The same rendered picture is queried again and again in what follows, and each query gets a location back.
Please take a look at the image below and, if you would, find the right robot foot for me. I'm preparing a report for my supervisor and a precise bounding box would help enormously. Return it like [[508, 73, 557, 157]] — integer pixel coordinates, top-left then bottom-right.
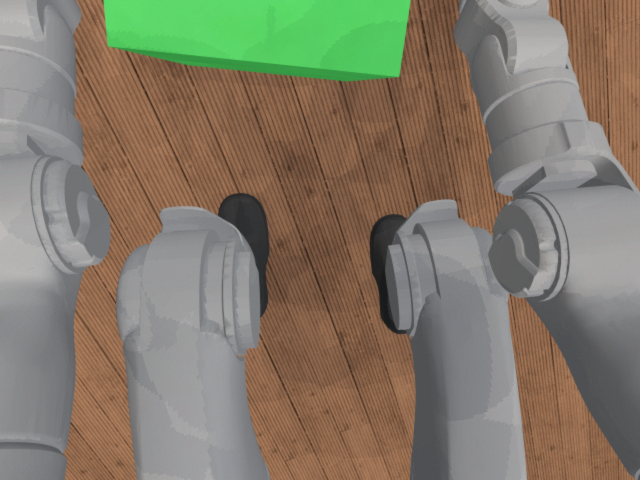
[[370, 214, 407, 334]]

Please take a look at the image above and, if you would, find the carton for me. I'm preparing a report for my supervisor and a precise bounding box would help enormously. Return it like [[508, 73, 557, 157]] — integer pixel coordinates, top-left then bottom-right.
[[103, 0, 411, 81]]

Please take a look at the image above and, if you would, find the robot left upper arm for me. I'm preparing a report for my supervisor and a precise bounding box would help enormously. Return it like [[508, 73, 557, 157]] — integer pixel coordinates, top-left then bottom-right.
[[0, 155, 110, 480]]

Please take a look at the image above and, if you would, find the robot right shin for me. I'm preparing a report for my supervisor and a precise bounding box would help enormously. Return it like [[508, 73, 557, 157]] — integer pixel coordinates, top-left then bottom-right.
[[392, 199, 509, 330]]

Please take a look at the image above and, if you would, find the robot right upper arm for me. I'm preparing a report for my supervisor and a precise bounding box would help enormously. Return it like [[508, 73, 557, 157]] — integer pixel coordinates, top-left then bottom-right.
[[488, 185, 640, 480]]

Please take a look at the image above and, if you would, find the right robot forearm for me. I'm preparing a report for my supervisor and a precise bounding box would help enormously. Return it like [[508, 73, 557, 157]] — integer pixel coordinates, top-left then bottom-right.
[[453, 0, 640, 198]]

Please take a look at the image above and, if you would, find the left robot forearm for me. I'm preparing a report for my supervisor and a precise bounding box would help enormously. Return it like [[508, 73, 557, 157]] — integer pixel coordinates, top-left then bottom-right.
[[0, 0, 84, 167]]

